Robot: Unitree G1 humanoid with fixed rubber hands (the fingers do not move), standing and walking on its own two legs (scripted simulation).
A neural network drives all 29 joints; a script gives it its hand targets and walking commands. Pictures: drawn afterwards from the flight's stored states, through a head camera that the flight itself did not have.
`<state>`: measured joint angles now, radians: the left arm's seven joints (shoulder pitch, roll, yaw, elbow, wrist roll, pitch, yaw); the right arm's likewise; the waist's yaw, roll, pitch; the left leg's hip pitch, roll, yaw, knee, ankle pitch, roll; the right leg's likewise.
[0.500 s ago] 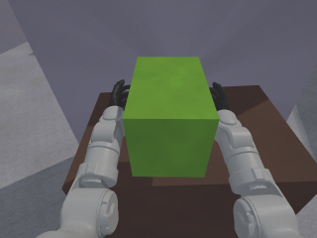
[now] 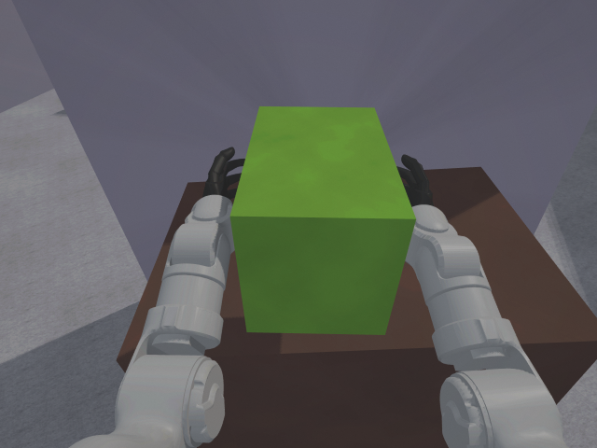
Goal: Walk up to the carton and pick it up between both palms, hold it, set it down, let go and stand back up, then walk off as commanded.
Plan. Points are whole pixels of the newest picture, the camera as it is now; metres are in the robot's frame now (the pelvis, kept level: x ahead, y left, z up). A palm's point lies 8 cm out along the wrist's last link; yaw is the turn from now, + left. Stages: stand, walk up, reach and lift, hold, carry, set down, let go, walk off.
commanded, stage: hold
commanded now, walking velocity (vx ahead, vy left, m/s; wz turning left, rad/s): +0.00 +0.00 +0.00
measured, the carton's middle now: (316, 209) +0.40 +0.01 +0.17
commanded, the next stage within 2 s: none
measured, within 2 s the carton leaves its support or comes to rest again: neither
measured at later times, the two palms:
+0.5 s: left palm (218, 202) +0.39 +0.14 +0.20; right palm (416, 212) +0.39 -0.13 +0.17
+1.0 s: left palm (218, 202) +0.39 +0.14 +0.20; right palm (415, 213) +0.39 -0.12 +0.17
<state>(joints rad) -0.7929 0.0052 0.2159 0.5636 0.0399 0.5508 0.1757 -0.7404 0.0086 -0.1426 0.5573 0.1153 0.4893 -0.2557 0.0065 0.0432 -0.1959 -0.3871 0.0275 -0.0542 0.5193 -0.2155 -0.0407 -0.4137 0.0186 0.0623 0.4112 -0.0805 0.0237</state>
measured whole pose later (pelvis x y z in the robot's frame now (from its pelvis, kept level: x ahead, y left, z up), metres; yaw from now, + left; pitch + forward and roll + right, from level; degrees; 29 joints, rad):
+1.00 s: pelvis +0.00 +0.00 +0.00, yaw +0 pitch +4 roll -1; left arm -0.79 -0.01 0.22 0.51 0.08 0.59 0.16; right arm -0.72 0.01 -0.14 0.51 0.13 0.51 -0.26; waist 0.01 0.04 -0.18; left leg -0.38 0.03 -0.06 0.52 -0.22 -0.04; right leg -0.41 0.02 0.06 0.41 -0.08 0.02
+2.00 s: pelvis +0.00 +0.00 +0.00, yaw +0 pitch +4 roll -1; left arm -0.79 -0.01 0.22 0.50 0.09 0.59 0.16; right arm -0.72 0.01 -0.14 0.51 0.13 0.51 -0.26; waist 0.01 0.04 -0.18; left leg -0.38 0.03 -0.06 0.52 -0.22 -0.04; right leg -0.40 0.02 0.06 0.40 -0.08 0.03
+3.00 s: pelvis +0.00 +0.00 +0.00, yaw +0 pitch +4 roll -1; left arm -0.78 -0.01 0.22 0.49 0.09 0.59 0.15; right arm -0.71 0.01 -0.14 0.50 0.14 0.50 -0.26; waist 0.01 0.04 -0.17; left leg -0.37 0.03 -0.06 0.52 -0.22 -0.04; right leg -0.39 0.02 0.06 0.40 -0.08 0.03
